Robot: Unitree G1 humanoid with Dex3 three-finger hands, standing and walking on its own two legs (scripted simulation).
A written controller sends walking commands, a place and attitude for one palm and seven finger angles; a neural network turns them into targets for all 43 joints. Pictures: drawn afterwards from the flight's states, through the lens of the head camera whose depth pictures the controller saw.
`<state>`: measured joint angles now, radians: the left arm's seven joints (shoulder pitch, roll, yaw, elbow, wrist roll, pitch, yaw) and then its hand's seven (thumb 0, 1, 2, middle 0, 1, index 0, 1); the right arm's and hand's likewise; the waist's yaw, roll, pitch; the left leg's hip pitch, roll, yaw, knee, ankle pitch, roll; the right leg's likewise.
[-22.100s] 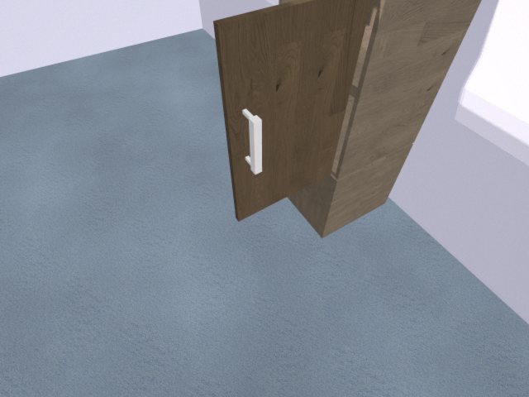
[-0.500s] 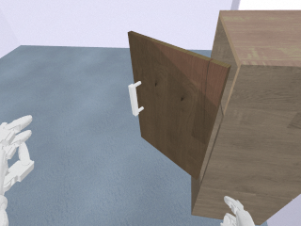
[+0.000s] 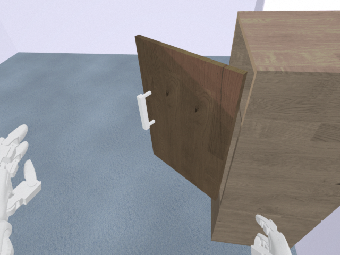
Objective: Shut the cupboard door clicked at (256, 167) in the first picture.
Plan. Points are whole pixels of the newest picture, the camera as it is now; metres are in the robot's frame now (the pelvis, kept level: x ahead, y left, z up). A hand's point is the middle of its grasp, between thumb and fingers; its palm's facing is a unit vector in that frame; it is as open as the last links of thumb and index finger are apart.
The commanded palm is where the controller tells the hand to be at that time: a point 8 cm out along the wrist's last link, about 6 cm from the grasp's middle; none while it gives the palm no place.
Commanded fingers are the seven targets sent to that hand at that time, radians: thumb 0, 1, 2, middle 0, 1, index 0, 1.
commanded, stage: step back with the hand held close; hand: left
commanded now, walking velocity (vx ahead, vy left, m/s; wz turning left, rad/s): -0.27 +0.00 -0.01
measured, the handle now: (147, 110) +0.63 +0.17 -0.03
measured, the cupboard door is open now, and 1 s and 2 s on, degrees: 54 54 54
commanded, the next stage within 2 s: stop stepping back and stand still in 1.32 s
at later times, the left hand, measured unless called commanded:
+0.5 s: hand (9, 198) +0.16 +0.30 +0.16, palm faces +0.37 -0.79 -0.49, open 7.4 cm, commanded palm +0.10 +0.33 +0.17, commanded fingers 0.00 0.90 0.90 -0.20 -0.30 -0.20 -0.30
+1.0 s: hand out of the picture +0.08 +0.31 +0.17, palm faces +0.47 -0.78 -0.41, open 7.4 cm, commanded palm +0.02 +0.35 +0.17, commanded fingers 0.00 0.90 0.90 -0.20 -0.30 -0.20 -0.30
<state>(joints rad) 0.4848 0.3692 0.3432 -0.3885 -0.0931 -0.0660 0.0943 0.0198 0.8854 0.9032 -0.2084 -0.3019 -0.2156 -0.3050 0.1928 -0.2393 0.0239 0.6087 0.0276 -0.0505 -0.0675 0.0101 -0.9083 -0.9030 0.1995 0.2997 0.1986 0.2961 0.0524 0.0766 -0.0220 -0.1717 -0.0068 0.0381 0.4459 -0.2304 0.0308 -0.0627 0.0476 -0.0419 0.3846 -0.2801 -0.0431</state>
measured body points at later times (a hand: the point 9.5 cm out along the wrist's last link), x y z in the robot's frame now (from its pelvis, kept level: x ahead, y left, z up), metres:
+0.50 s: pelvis -0.04 +0.04 -0.01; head -0.04 +0.04 +0.44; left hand +0.13 +0.34 +0.18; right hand +0.13 -0.21 -0.08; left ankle +0.01 +0.10 -0.74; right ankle -0.04 -0.09 -0.74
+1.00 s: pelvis -0.11 +0.04 -0.02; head -0.11 +0.07 +0.43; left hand +0.05 +0.35 +0.19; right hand +0.06 -0.20 -0.09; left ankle +0.00 +0.10 -0.74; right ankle -0.05 -0.09 -0.74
